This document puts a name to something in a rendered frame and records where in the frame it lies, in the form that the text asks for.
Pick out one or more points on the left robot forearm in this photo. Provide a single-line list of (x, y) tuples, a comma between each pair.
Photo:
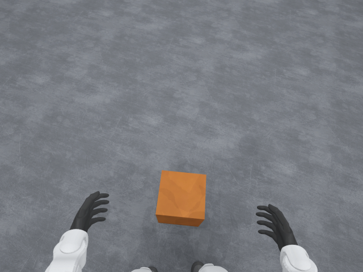
[(69, 255)]

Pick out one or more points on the right robot forearm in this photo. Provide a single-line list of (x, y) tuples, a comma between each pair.
[(294, 258)]

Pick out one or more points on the left robot hand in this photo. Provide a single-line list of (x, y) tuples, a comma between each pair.
[(83, 219)]

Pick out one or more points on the right robot hand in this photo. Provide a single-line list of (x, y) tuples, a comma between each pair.
[(282, 233)]

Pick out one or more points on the carton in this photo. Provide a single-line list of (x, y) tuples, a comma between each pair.
[(181, 198)]

